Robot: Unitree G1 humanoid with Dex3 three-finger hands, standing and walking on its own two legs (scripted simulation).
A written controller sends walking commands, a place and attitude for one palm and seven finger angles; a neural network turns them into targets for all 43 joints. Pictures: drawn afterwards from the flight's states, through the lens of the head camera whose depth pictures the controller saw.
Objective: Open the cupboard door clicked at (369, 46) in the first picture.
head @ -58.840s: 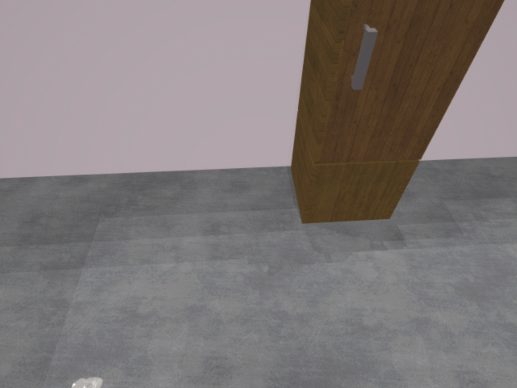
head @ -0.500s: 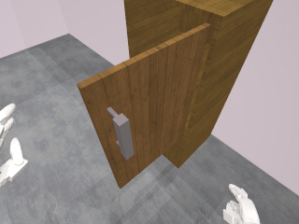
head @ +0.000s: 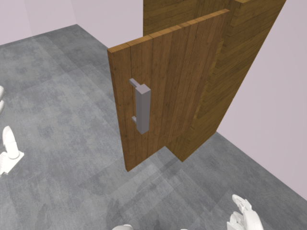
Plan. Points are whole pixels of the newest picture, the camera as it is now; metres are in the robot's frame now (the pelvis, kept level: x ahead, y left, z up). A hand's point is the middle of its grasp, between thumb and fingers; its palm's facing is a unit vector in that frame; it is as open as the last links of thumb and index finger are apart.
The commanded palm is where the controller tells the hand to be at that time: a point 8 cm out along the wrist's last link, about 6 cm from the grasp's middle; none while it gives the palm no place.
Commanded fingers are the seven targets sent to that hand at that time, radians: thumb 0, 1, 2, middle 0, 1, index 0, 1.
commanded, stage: step back with the hand held close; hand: left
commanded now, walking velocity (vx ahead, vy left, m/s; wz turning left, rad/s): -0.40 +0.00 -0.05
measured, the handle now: (138, 107) +0.40 +0.07 +0.10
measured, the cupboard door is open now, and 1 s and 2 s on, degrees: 87 87 87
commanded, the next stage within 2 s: stop stepping back and stand still in 0.26 s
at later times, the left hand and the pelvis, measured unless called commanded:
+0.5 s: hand (20, 208) +0.12 +0.21 +0.18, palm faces +0.28 -0.81 -0.51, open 7.4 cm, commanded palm +0.07 +0.26 +0.20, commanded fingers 0.00 0.90 0.90 -0.20 -0.30 -0.20 -0.30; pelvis -0.10 -0.03 +0.02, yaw -6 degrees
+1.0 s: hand out of the picture +0.04 +0.25 +0.18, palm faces +0.45 -0.80 -0.40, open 7.4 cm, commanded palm -0.02 +0.28 +0.20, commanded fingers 0.00 0.90 0.90 -0.20 -0.30 -0.20 -0.30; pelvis -0.17 -0.01 +0.01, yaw -2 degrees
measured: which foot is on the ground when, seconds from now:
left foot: down 0.00-0.32, up 0.34-0.48, down 0.50-0.72, up 0.74-0.90, down 0.92-1.00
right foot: down 0.00-0.00, up 0.02-0.28, down 0.30-1.00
